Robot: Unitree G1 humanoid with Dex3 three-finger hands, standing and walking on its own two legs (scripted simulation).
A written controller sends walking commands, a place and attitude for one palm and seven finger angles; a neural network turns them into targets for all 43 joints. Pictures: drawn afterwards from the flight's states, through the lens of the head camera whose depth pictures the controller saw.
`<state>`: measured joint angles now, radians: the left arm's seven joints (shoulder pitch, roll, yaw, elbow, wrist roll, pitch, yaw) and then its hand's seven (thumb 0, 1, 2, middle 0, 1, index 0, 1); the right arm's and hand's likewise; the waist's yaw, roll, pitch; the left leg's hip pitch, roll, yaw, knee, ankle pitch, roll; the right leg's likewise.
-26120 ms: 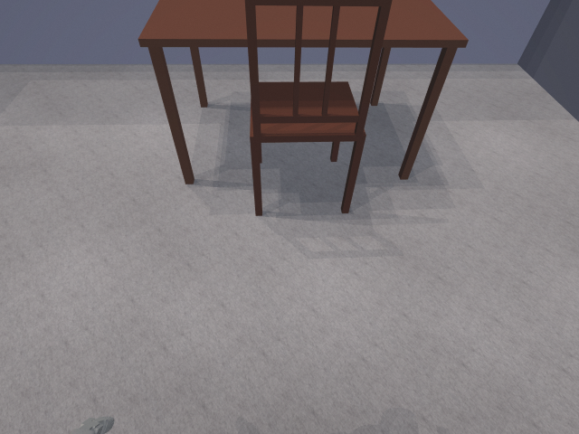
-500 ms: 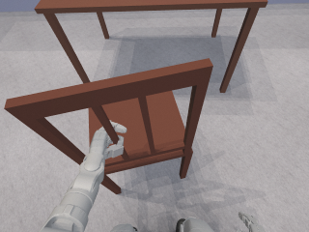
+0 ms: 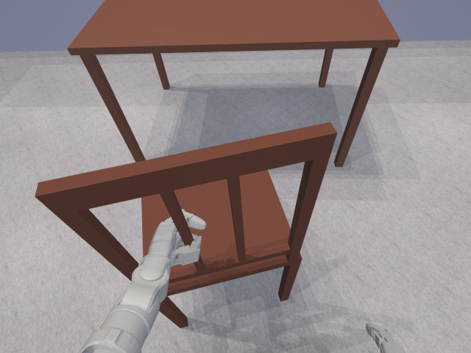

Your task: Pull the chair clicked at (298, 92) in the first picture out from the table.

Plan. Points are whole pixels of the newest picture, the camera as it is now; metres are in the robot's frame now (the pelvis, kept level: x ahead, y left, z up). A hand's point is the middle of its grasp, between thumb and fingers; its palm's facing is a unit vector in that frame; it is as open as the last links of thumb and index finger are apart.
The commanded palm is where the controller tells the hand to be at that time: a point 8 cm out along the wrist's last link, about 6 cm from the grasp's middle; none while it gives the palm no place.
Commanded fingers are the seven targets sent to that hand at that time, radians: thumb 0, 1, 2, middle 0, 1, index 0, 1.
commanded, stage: stop walking, hand still on the chair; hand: left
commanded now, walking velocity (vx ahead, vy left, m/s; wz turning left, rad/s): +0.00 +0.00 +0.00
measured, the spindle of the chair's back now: (187, 237) +0.33 +0.12 -0.06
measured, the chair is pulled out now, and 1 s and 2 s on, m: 0.54 0.54 0.54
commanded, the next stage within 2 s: open the thumb and straighten the fingers in 0.38 s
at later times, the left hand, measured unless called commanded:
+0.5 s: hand (193, 249) +0.31 +0.10 -0.05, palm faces -0.12 -0.98 -0.18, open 5.4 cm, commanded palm +0.29 +0.15 -0.03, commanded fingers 0.00 0.66 0.78 -0.50 -1.45 -0.50 -1.45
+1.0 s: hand (186, 246) +0.31 +0.11 -0.05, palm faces -0.13 -0.98 -0.16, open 14.5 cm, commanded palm +0.30 +0.17 -0.03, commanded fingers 0.00 -0.55 0.20 -0.08 -0.22 -0.08 -0.22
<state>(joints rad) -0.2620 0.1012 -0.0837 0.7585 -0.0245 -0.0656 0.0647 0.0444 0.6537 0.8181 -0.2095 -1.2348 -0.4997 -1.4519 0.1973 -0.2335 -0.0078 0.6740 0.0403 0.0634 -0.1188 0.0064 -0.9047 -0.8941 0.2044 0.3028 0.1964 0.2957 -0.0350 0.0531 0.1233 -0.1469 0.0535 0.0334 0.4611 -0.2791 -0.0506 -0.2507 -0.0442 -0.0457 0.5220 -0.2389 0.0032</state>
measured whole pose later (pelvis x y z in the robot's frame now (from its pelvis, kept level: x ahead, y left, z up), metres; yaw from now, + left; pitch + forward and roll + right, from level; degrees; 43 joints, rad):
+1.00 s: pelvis +0.00 +0.02 -0.02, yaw +2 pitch +7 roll +1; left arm -0.17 0.13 -0.10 0.49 -0.03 0.09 0.03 0.00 -0.46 0.24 -0.28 -0.85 -0.30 -0.88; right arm 0.24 -0.26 -0.01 0.62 0.05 -0.06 -0.04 0.01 -0.90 -0.89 0.20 0.30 0.20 0.30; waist -0.05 0.05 -0.02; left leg -0.42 0.03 0.01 0.69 -0.38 -0.02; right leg -0.49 -0.08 -0.05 0.70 -0.32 0.03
